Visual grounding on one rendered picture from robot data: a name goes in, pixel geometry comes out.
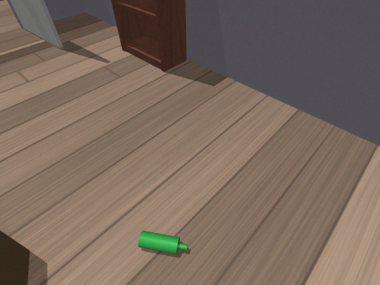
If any bookshelf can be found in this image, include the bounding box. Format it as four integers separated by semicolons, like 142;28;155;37
111;0;186;72

